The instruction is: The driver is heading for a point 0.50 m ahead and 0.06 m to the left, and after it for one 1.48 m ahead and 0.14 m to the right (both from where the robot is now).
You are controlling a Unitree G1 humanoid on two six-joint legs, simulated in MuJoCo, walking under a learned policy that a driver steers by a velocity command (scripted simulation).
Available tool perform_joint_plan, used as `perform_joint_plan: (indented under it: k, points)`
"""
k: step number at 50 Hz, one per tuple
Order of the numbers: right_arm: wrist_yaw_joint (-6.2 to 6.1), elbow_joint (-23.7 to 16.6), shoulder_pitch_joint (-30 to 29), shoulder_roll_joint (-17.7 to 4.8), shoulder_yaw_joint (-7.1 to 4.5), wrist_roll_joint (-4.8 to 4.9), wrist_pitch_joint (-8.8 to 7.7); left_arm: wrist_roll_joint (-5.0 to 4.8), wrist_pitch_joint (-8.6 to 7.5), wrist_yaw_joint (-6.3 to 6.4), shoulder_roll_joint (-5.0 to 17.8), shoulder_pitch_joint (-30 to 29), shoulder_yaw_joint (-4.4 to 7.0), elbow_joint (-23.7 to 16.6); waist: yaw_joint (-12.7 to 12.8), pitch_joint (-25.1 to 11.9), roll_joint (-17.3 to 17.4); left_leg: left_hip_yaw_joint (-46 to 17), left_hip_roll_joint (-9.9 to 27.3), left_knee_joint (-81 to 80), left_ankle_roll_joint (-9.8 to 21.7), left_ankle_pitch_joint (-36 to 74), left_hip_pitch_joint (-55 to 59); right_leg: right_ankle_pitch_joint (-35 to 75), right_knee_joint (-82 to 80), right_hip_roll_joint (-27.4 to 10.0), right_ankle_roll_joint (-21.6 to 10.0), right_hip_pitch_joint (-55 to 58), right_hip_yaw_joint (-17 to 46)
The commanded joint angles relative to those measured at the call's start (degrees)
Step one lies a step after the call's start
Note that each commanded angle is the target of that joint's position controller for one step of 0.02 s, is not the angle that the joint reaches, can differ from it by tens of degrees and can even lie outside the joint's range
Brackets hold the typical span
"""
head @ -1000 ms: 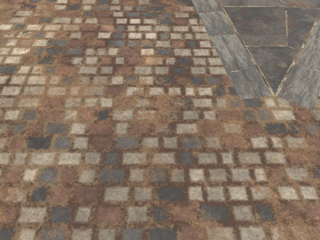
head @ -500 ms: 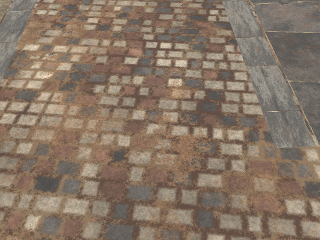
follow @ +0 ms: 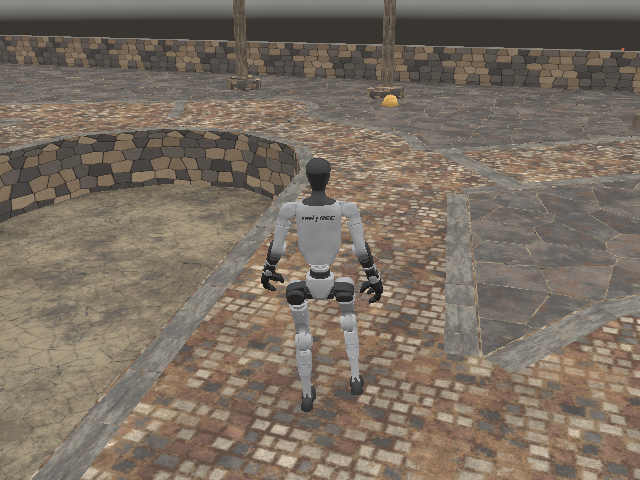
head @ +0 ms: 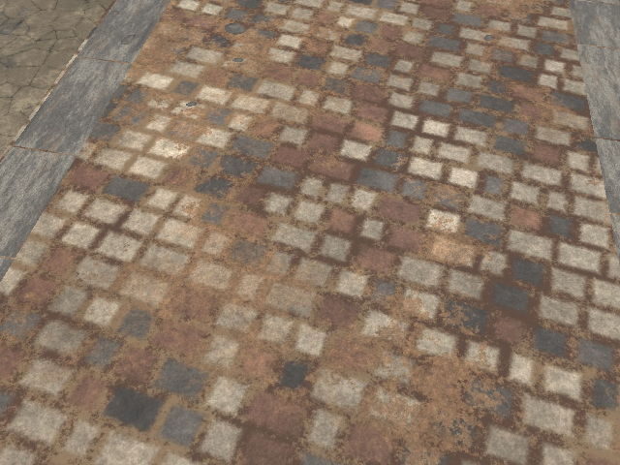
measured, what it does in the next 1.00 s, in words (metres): walks ahead: right foot, then left foot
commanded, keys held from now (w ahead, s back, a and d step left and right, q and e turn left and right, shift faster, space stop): w+q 0.50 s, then w+e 0.50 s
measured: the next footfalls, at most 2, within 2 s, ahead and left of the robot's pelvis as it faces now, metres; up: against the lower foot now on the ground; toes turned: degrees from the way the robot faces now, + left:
right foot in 0.26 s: +0.33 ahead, -0.15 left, +0.00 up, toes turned +12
left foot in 0.76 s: +0.51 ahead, +0.20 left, +0.00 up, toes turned +19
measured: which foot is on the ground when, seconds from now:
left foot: down 0.00-0.26, up 0.28-0.74, down 0.76-1.00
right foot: up 0.00-0.24, down 0.26-0.76, up 0.78-1.00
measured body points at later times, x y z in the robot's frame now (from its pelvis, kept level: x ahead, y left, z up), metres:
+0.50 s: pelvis +0.28 -0.05 +0.00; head +0.30 -0.05 +0.45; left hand +0.26 +0.24 -0.12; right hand +0.50 -0.27 -0.10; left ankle +0.28 +0.11 -0.66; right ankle +0.29 -0.15 -0.74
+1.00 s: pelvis +0.51 +0.08 +0.00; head +0.53 +0.09 +0.45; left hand +0.57 +0.38 -0.12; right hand +0.64 -0.18 -0.11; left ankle +0.47 +0.18 -0.74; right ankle +0.59 -0.06 -0.66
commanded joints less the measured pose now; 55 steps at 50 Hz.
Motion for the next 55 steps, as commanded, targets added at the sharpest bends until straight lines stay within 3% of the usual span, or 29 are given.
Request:
perform_joint_plan:
  k: [1, 4, 7, 10, 12, 13, 14, 15, 16, 17, 18, 19, 21, 25, 29, 32, 34, 36, 37, 38, 39, 40, 41, 43, 44, 46, 48, 51, 55]
  points:
    - [-1.32, -4.68, -1.37, -10.36, -2.62, 0.37, -0.84, 0.50, 0.33, 0.32, 3.27, -1.57, 0.74, -3.76, 1.26, -2.43, 3.47, -11.44, 12.91, -8.68, 9.77, 13.62, -1.65, 10.10, -11.52, 1.30, 2.17, 0.78, -1.50]
    - [-1.63, -4.18, 1.08, -10.48, -2.74, 0.57, -0.32, -0.14, -0.04, -0.19, 2.38, -7.30, 0.24, -5.71, -1.40, -2.08, 5.49, -10.63, 11.00, -7.63, 6.93, 7.29, -3.25, 20.77, -23.32, 4.34, 2.11, 5.34, -2.05]
    - [-1.68, -3.28, 3.41, -9.92, -2.66, 0.97, 0.04, -0.88, -0.49, -0.68, 4.14, -9.83, 0.65, -7.40, -2.16, -2.19, 6.51, -14.78, 12.76, -4.54, 5.92, 3.20, 0.33, 20.85, -27.93, 5.21, 1.33, 6.70, -0.25]
    - [-2.11, -3.60, 3.15, -9.68, -2.68, 0.71, 0.53, -1.06, -1.44, -1.23, 6.59, -7.85, 1.53, -7.52, -0.34, -2.69, 8.32, -19.92, 14.72, 0.90, 4.91, 2.82, 4.69, 14.11, -30.32, 5.29, -0.62, 9.49, 0.65]
    - [-2.08, -4.64, 2.02, -7.22, -1.80, 0.42, 0.70, -0.41, -2.09, -0.94, 8.69, 1.11, 2.78, -5.38, 4.33, -7.13, 8.28, -18.78, 11.06, 10.01, 2.39, 5.86, 2.88, 12.79, -32.84, 4.06, -3.57, 22.70, 0.22]
    - [-1.87, -5.81, 2.34, -3.94, -0.51, -0.37, 0.53, 0.43, -2.20, -0.51, 11.80, 9.70, 3.62, -4.58, 7.72, -14.77, 2.22, -13.75, 7.20, 25.75, 0.13, -1.16, -4.03, 9.62, -31.92, -5.39, -7.02, 37.01, 9.09]
    - [-1.75, -7.60, 10.77, -0.90, 0.42, 1.44, -0.10, 0.89, -1.29, -0.64, 16.45, 14.82, 4.78, -2.51, 3.85, -21.14, -18.15, -6.56, -0.08, 44.11, -3.59, -25.45, -24.55, -2.48, -37.57, -18.13, -16.70, 54.50, 36.39]
    - [-1.98, -6.09, 10.54, -7.27, -0.52, 2.09, -0.10, -0.52, -1.05, -0.97, 10.99, 13.58, 3.67, -3.35, 5.07, -17.89, -13.01, -8.20, 4.78, 52.17, -4.26, -24.81, -32.00, -15.13, -40.26, -18.64, -16.25, 53.04, 41.39]
    - [-1.97, -6.67, 4.32, -10.57, -1.44, 1.65, 0.25, -0.69, -0.67, -0.76, 7.15, 11.02, 2.63, -4.31, 6.68, -10.81, -7.24, -7.33, 6.80, 54.07, -4.52, -19.33, -33.75, -14.12, -40.91, -15.96, -13.46, 46.38, 31.74]
    - [-2.09, -7.26, 1.26, -10.24, -1.55, 1.00, 0.59, -0.13, -0.24, -0.70, 6.18, 8.04, 2.11, -4.70, 5.76, -6.93, -3.43, -5.56, 8.84, 53.12, -4.82, -15.06, -31.75, -6.67, -41.64, -13.48, -11.83, 39.36, 23.98]
    - [-1.94, -7.98, -0.70, -9.50, -1.68, 0.41, 0.66, 0.13, 0.07, -0.64, 4.91, 6.19, 1.70, -4.38, 4.82, -3.83, -3.22, -5.42, 10.35, 50.46, -4.92, -12.28, -30.47, -0.46, -42.86, -11.33, -11.44, 34.02, 18.63]
    - [-1.54, -8.31, -0.47, -8.38, -1.72, 0.72, 0.90, 0.50, 0.05, -0.48, 4.28, 5.47, 1.39, -4.11, 3.52, -2.84, -4.61, -5.22, 11.88, 48.72, -4.79, -10.57, -27.84, 3.40, -44.21, -9.77, -10.82, 30.52, 14.20]
    - [-1.13, -8.88, -0.26, -6.03, -1.35, 1.29, 1.51, 0.10, -0.35, -0.46, 4.42, 5.68, 1.59, -3.29, 2.91, -2.26, -5.42, -3.71, 12.90, 46.23, -5.00, -9.21, -26.51, 7.63, -46.77, -8.74, -11.36, 28.21, 8.61]
    - [-0.81, -11.17, -3.78, -4.69, -0.85, 0.87, 1.96, -0.12, -0.61, -0.27, 7.16, 6.67, 2.58, -2.01, 3.04, -1.51, -3.13, -3.18, 13.81, 38.39, -6.12, -2.04, -29.76, 16.61, -48.99, -9.73, -12.79, 29.56, 1.20]
    - [0.22, -12.52, -10.38, -2.24, 0.54, 0.27, 0.60, -1.15, 0.17, -0.70, 7.92, 9.47, 2.29, 0.04, 4.68, 0.24, -1.91, 0.42, 12.07, 22.75, -5.33, 6.76, -24.51, 19.89, -49.54, -6.78, -12.41, 28.57, -3.92]
    - [1.18, -14.10, -16.44, -2.49, 0.84, 0.48, -0.38, -2.22, 1.20, -0.92, 9.75, 13.14, 2.47, 1.54, 6.47, 2.09, -2.02, 3.21, 10.52, 15.35, -5.27, 6.61, -22.23, 20.72, -48.31, -7.85, -12.52, 30.75, -2.58]
    - [1.58, -14.80, -17.50, -3.96, 0.42, 0.81, -0.87, -2.50, 1.90, -0.83, 10.97, 14.30, 2.71, 2.45, 5.65, 2.06, -3.42, 2.96, 9.44, 11.72, -4.49, 3.40, -20.43, 23.21, -45.88, -9.56, -11.82, 33.76, -0.90]
    - [1.46, -13.46, -12.06, -6.63, -0.84, 0.59, -1.28, -2.82, 2.47, -0.53, 11.85, 13.40, 2.79, 2.95, 1.12, -1.29, -4.70, 3.98, 7.23, 7.13, -2.77, 2.77, -10.13, 32.99, -39.12, -9.16, -10.02, 34.06, -1.31]
    - [0.97, -10.91, -4.21, -9.16, -2.27, 0.16, -1.29, -2.76, 2.52, -0.42, 10.77, 13.38, 2.31, 3.08, -2.97, -6.53, -3.95, 4.75, 6.15, 5.73, -1.25, 4.95, 2.48, 37.69, -29.99, -6.44, -8.36, 30.99, -3.42]
    - [0.10, -9.04, 5.60, -12.89, -3.61, -0.83, -1.05, -1.55, 2.15, -0.43, 7.44, 12.90, 0.98, 1.86, -7.21, -14.75, -1.02, -2.76, 14.24, 8.97, 1.79, 7.29, 19.89, 25.76, -15.09, -3.47, -5.82, 20.14, -5.37]
    - [-0.54, -8.69, 8.62, -18.42, -4.39, -1.79, -0.62, -0.72, 1.21, -0.75, -0.09, 19.13, -1.34, 0.11, -3.96, -23.41, 14.87, -27.78, 30.85, 6.03, 10.15, 3.43, 38.66, -12.02, 6.20, 5.38, -1.94, -1.49, -5.94]
    - [-0.39, -8.64, 9.59, -13.65, -3.28, -1.76, -0.55, -2.44, 0.47, -0.84, 5.06, 17.42, -0.10, 1.10, -6.18, -26.29, 12.47, -35.80, 31.76, 0.28, 11.63, -3.36, 36.21, -18.14, 14.82, 5.01, -1.89, -6.54, 2.11]
    - [-0.33, -8.14, 6.47, -10.82, -2.21, -1.21, -0.76, -3.69, 0.43, -0.85, 8.14, 12.92, 1.01, -0.47, -5.58, -16.35, 10.73, -26.61, 29.33, -0.98, 9.17, -3.06, 29.70, -14.37, 17.10, 2.51, -2.27, -11.02, 1.80]
    - [-0.02, -7.50, -0.34, -6.42, -0.91, -0.69, -1.29, -2.42, 1.20, -0.42, 7.21, 9.48, 1.22, -0.96, -2.00, -7.53, 8.22, -14.59, 24.51, -4.85, 6.45, 0.64, 15.75, -6.04, 12.67, -1.15, -2.09, -8.43, 0.39]
    - [0.12, -7.30, -2.70, -5.15, -0.63, -0.94, -1.80, -2.20, 2.13, -0.36, 6.40, 10.76, 1.45, -0.52, 0.13, -5.56, 9.05, -10.46, 23.03, -7.37, 5.63, 2.33, 10.46, -3.25, 10.87, -2.37, -1.85, -4.66, 1.03]
    - [0.06, -6.33, -4.82, -4.97, -0.97, -1.17, -2.81, -2.43, 3.74, -0.35, 3.55, 11.79, 1.08, -0.47, 2.22, -3.56, 7.55, -5.86, 22.90, -11.20, 5.81, 5.01, 5.28, -0.68, 9.19, -2.76, -1.26, -1.62, 0.94]
    - [-0.41, -5.23, -5.21, -6.03, -1.48, -1.37, -3.41, -2.11, 4.60, -0.30, 2.70, 9.86, 1.07, -1.63, 2.89, -1.56, 5.83, -1.60, 23.20, -13.11, 5.92, 8.19, 4.15, 2.85, 6.27, -2.91, -0.69, -3.50, 1.55]
    - [-1.19, -3.67, -4.16, -7.30, -2.02, -1.49, -3.34, -1.73, 4.69, -1.01, 2.07, 5.98, 0.85, -3.17, 2.17, -0.06, 4.81, 5.01, 22.01, -13.89, 4.87, 9.47, 5.53, 11.71, -2.85, -2.56, -0.55, -5.01, 1.21]
    - [-1.78, -2.09, -1.80, -9.77, -2.83, -0.78, -2.66, -1.50, 4.39, -2.57, 1.33, -1.76, 0.15, -5.85, -0.55, 2.22, 3.55, 10.79, 22.24, -13.98, 3.41, 9.51, 7.87, 17.70, -14.27, -1.27, -1.85, -3.25, -2.82]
